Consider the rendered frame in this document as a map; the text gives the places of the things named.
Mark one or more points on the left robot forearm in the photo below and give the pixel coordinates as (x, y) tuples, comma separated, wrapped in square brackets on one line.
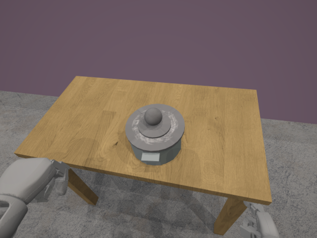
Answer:
[(12, 212)]

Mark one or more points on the knob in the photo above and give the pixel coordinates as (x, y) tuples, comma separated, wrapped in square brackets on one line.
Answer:
[(153, 116)]

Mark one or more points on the robot left hand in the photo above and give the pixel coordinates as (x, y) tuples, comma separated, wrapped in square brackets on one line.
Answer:
[(32, 179)]

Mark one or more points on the robot right hand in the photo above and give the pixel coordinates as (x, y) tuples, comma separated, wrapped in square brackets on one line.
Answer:
[(260, 227)]

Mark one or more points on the table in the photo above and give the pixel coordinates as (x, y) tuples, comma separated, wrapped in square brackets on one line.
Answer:
[(222, 148)]

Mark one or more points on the lid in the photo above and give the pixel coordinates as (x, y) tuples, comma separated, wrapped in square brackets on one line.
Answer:
[(155, 138)]

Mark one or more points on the pot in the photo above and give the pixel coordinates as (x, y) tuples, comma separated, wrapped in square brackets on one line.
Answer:
[(157, 158)]

